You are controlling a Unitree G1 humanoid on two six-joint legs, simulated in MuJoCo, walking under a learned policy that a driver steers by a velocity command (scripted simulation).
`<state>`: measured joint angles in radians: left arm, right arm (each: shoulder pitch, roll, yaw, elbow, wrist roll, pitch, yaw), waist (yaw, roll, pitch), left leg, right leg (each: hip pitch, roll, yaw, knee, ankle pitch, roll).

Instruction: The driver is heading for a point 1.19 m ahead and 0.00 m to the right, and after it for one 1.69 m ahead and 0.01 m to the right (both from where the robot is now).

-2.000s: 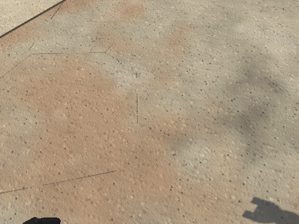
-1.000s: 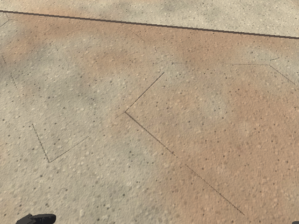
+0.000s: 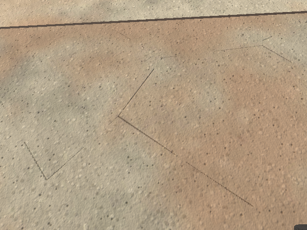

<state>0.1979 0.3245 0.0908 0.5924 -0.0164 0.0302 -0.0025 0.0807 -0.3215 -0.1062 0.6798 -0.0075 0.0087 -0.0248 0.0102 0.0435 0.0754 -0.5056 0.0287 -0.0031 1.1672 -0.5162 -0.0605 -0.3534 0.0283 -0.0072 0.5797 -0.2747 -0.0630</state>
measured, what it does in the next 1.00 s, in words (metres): walks ahead: left foot, then right foot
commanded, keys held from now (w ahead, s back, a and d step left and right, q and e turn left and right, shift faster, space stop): e+shift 0.08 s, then w+e+shift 0.26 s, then w+shift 0.18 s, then w+q+shift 0.48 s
